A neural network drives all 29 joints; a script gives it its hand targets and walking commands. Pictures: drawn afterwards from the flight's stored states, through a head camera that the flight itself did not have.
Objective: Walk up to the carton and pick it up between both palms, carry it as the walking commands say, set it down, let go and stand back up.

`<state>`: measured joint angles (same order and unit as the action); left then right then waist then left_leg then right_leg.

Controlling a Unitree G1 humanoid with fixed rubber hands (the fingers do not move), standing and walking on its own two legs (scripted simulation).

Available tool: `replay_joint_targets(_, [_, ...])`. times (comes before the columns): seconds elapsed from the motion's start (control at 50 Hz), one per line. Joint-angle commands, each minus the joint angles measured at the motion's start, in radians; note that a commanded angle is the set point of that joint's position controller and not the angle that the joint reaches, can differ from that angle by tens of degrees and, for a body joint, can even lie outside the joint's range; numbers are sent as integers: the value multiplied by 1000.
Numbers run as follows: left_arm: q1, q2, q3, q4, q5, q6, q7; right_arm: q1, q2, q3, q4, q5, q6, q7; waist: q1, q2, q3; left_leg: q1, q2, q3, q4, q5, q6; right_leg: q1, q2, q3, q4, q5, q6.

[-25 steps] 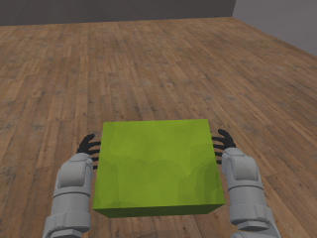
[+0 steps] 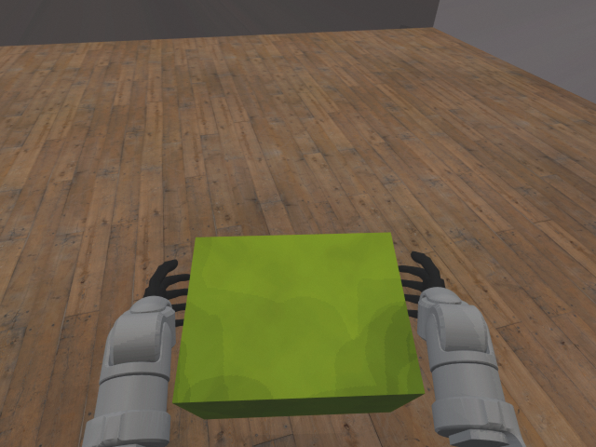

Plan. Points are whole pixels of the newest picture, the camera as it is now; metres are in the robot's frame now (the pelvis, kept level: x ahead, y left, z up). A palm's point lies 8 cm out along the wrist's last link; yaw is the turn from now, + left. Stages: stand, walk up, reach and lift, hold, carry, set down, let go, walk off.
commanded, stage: carry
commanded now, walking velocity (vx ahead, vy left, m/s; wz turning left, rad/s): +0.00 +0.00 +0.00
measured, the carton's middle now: (295, 327) +0.33 +0.00 -0.02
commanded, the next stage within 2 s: hold in 1.96 s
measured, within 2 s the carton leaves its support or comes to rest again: neither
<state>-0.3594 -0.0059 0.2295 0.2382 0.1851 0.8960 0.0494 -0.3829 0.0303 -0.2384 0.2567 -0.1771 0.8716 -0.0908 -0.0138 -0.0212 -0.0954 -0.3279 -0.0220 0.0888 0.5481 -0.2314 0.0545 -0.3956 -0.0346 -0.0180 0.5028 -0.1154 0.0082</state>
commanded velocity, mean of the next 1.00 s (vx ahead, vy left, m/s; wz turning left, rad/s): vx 0.00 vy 0.00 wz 0.00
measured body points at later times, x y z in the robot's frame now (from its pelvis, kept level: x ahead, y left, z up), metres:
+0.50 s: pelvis +0.02 -0.01 +0.00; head +0.00 +0.00 +0.45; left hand +0.33 +0.19 +0.05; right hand +0.34 -0.19 +0.06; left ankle +0.04 +0.09 -0.73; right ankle +0.09 -0.13 -0.73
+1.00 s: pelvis +0.01 -0.01 +0.00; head -0.01 +0.00 +0.45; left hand +0.32 +0.18 +0.05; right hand +0.33 -0.19 +0.06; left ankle +0.04 +0.09 -0.73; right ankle +0.09 -0.13 -0.73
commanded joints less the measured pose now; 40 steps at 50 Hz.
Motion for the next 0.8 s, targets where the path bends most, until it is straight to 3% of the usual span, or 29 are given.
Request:
replay_joint_targets(0.0, [-685,-876,-499,-44,-307,-82,-281,-664,834,476,-28,289,-63,325,11,35,-330,45,146,-185,-153,-112,24,148,-77,88,-68,-110,-49])
replay_joint_targets(0.02, [-545,-897,-487,-40,-291,-79,-284,-570,862,472,-56,281,-59,326,12,-10,-348,52,128,-160,-131,-118,19,149,-73,89,-74,-136,-47])
replay_joint_targets(0.04, [-646,-871,-537,-144,-332,-99,-280,-627,856,520,-98,322,-73,329,11,67,-361,100,131,-142,-129,-26,13,143,-80,93,-54,-49,-53])
replay_joint_targets(0.08, [-814,-939,-667,-380,-474,-62,-275,-699,924,642,-288,427,-29,317,8,24,-385,135,156,-160,-97,151,13,155,-65,68,4,49,-53])
replay_joint_targets(0.1, [-708,-900,-553,-158,-374,-75,-276,-642,847,538,-134,320,-52,316,14,-5,-444,146,169,-166,-80,239,14,197,-55,45,22,66,-48])
replay_joint_targets(0.14, [-542,-904,-597,-258,-384,-32,-268,-494,882,580,-206,369,-7,320,13,6,-425,144,131,-125,-63,136,18,165,-80,72,-16,64,-56])
replay_joint_targets(0.16, [-610,-839,-498,-34,-296,-72,-275,-616,797,488,-42,277,-50,323,11,47,-393,174,140,-123,-66,168,26,115,-80,85,-1,62,-49])
replay_joint_targets(0.2, [-670,-902,-604,-234,-387,-54,-286,-589,857,581,-196,333,-32,318,13,27,-372,148,177,-168,-104,140,26,130,-54,52,14,0,-38])
replay_joint_targets(0.22, [-711,-869,-593,-183,-386,-63,-282,-558,824,535,-85,319,-36,320,13,104,-342,88,164,-174,-122,80,24,144,-52,63,17,-21,-42])
replay_joint_targets(0.26, [-827,-876,-595,-141,-407,-70,-289,-772,803,569,-150,334,-54,314,16,2,-309,27,163,-169,-126,-34,33,162,-67,81,-40,-56,-47])
replay_joint_targets(0.28, [-713,-912,-591,-140,-392,-61,-288,-623,853,551,-107,336,-35,321,10,66,-269,47,119,-114,-115,-47,7,112,-92,109,-67,-40,-53])
replay_joint_targets(0.3, [-689,-898,-567,-153,-370,-65,-286,-648,871,541,-128,348,-43,326,10,34,-248,51,112,-119,-126,-67,7,92,-77,98,-71,-96,-54])
replay_joint_targets(0.34, [-646,-935,-552,-210,-387,-64,-279,-637,883,550,-217,374,-43,317,9,-11,-353,127,115,-125,-74,123,7,154,-93,87,-32,110,-55])
replay_joint_targets(0.36, [-482,-861,-417,44,-260,-93,-283,-435,811,404,35,217,-76,320,8,30,-395,154,156,-153,-73,247,4,174,-71,59,6,133,-49])
replay_joint_targets(0.4, [-587,-927,-601,-392,-420,-78,-277,-515,914,608,-340,393,-48,311,11,-4,-432,163,128,-107,-6,254,11,210,-91,63,10,224,-50])
replay_joint_targets(0.42, [-457,-844,-456,-117,-270,-103,-279,-412,861,490,-89,253,-72,320,11,-19,-483,211,136,-109,-6,301,7,232,-92,80,35,272,-65])
replay_joint_targets(0.44, [-514,-909,-527,-182,-325,-91,-285,-428,868,529,-149,270,-61,316,9,-47,-470,204,143,-105,2,317,-2,224,-92,65,50,273,-59])
replay_joint_targets(0.46, [-629,-815,-474,-58,-270,-132,-277,-630,786,515,-108,255,-110,315,11,-5,-448,210,156,-120,-15,385,-12,191,-80,51,71,253,-52])
replay_joint_targets(0.48, [-569,-846,-523,-129,-304,-134,-281,-518,803,518,-127,271,-116,317,10,66,-404,158,141,-115,-42,274,-5,194,-74,60,48,149,-46])
replay_joint_targets(0.5, [-740,-890,-674,-372,-443,-106,-273,-724,817,662,-424,413,-94,310,13,79,-363,105,146,-144,-83,214,4,178,-71,60,51,89,-42])
replay_joint_targets(0.54, [-457,-920,-609,-186,-344,-57,-278,-390,862,588,-168,314,-32,328,14,29,-276,70,157,-143,-124,-20,8,138,-64,73,-25,-39,-44])
replay_joint_targets(0.56, [-535,-859,-580,-213,-340,-75,-275,-529,840,595,-219,341,-56,318,18,-13,-301,40,134,-141,-110,-156,25,158,-76,107,-92,-129,-63])
replay_joint_targets(0.58, [-708,-825,-562,-208,-342,-110,-271,-643,814,568,-165,329,-83,314,16,-11,-284,60,102,-118,-103,-80,18,134,-102,150,-104,-69,-66])
replay_joint_targets(0.6, [-669,-849,-544,-144,-319,-107,-274,-600,807,539,-112,289,-77,315,7,-60,-350,103,118,-123,-77,21,11,157,-108,111,-79,11,-66])
replay_joint_targets(0.62, [-615,-814,-479,-36,-263,-139,-275,-592,790,502,-40,261,-112,314,10,-11,-350,123,129,-136,-97,95,6,178,-86,104,-44,60,-61])
replay_joint_targets(0.64, [-552,-826,-551,-182,-305,-122,-275,-560,834,586,-173,326,-96,318,12,-31,-357,102,138,-124,-85,33,6,212,-87,86,-47,90,-58])
replay_joint_targets(0.7, [-462,-916,-544,-94,-306,-87,-288,-439,886,557,-101,304,-64,329,9,-12,-290,107,107,-108,-82,-64,-2,140,-112,125,-126,-92,-61])
replay_joint_targets(0.72, [-616,-845,-504,-45,-274,-120,-288,-626,845,519,-50,293,-101,332,9,40,-297,69,92,-101,-76,-58,-2,157,-126,137,-129,-137,-62])
replay_joint_targets(0.78, [-651,-875,-638,-352,-392,-96,-274,-626,909,655,-292,422,-70,330,12,17,-302,137,104,-111,-97,-104,4,72,-95,153,-142,-218,-57])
